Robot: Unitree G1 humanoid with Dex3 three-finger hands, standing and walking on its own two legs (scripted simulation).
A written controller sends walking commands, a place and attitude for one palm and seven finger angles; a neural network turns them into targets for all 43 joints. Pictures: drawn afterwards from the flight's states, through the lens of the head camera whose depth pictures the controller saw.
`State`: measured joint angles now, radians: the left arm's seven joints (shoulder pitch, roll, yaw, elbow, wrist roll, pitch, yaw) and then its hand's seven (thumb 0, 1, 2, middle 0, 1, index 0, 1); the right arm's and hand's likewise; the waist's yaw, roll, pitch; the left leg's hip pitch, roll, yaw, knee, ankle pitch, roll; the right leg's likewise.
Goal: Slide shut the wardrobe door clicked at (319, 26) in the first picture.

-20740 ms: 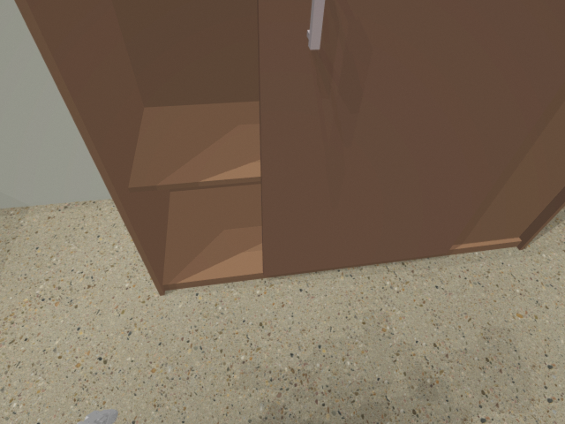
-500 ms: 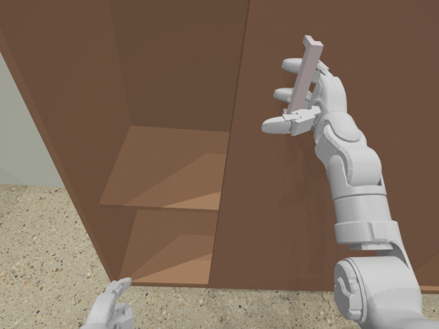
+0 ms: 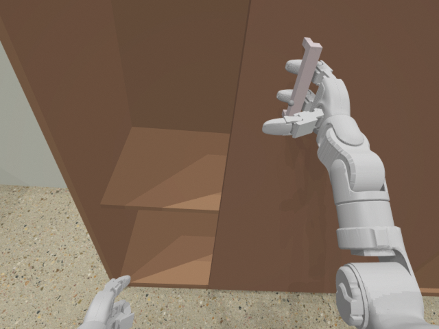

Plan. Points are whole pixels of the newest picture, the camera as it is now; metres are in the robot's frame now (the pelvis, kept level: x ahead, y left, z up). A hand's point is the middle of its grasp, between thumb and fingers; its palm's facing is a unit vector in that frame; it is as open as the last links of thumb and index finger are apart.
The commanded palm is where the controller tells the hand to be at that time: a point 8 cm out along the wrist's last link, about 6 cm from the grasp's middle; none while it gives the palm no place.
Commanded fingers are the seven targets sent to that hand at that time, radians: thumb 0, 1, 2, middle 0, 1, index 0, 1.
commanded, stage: grip the handle and tug to test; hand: right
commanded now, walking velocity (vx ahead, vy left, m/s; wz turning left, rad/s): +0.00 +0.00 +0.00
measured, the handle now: (297, 87) +0.47 -0.09 +0.26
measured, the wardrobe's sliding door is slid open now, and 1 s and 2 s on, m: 0.39 0.39 0.39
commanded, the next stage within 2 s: tug the door sideways, standing still in 1.30 s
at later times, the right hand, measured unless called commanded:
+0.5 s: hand (291, 102) +0.41 -0.07 +0.26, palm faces -0.05 +1.00 -0.02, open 6.9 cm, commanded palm +0.38 -0.12 +0.26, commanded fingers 0.00 -0.90 -0.90 0.45 1.40 0.45 1.40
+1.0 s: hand (290, 102) +0.41 -0.07 +0.26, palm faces -0.06 +1.00 -0.03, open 5.9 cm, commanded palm +0.37 -0.12 +0.26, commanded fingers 0.00 -0.90 -0.90 0.45 1.40 0.45 1.40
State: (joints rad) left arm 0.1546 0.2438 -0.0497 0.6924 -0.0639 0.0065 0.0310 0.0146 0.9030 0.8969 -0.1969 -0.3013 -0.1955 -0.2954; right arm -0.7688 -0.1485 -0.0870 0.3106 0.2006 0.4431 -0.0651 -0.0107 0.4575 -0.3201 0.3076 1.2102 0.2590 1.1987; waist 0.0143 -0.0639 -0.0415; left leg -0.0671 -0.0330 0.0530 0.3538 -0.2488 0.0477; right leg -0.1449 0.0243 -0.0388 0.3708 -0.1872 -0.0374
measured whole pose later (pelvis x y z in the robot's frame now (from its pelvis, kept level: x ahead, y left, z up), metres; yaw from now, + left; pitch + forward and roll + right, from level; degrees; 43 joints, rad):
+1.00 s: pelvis +0.01 +0.00 +0.00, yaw +0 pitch -2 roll +0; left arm 0.14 0.25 -0.05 0.67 -0.06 0.04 0.02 0.01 0.90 0.90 -0.20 -0.30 -0.20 -0.30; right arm -0.71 -0.16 -0.10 0.21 0.20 0.46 -0.06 0.01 -0.76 -0.82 0.39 1.37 0.30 1.33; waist 0.01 -0.07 -0.05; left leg -0.06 -0.04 0.05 0.36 -0.27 0.05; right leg -0.14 0.02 -0.04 0.37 -0.21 -0.03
